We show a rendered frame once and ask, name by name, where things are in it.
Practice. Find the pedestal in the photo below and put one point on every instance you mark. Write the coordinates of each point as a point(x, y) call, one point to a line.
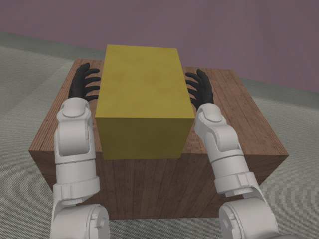
point(175, 187)

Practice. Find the right robot hand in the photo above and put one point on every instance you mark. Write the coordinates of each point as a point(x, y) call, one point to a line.
point(204, 92)

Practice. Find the left robot upper arm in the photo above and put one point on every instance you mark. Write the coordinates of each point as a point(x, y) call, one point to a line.
point(81, 222)

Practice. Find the right robot upper arm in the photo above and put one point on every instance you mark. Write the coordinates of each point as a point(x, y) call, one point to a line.
point(249, 218)

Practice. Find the carton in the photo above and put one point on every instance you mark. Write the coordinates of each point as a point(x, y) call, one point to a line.
point(144, 110)

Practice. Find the left robot forearm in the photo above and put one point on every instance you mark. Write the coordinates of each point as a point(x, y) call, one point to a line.
point(74, 149)

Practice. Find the left robot hand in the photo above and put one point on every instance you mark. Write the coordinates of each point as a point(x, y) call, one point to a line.
point(78, 87)

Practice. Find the right robot forearm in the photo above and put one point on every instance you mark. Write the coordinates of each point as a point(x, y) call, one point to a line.
point(231, 172)

